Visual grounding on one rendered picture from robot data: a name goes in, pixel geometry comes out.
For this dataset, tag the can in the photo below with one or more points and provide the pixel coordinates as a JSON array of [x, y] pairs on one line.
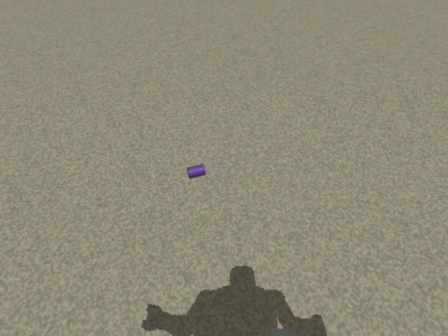
[[197, 170]]

